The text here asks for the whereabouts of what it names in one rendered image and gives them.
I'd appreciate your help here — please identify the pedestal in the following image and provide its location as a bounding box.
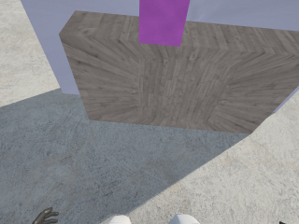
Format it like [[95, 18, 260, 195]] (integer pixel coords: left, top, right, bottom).
[[59, 10, 299, 134]]

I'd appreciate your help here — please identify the right robot thigh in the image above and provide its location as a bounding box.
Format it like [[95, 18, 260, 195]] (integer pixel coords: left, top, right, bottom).
[[168, 214, 200, 224]]

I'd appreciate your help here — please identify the left robot hand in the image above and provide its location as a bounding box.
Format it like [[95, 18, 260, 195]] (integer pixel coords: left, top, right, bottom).
[[32, 207, 60, 224]]

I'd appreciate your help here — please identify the carton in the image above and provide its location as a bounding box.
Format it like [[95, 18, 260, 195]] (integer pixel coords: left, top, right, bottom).
[[138, 0, 191, 47]]

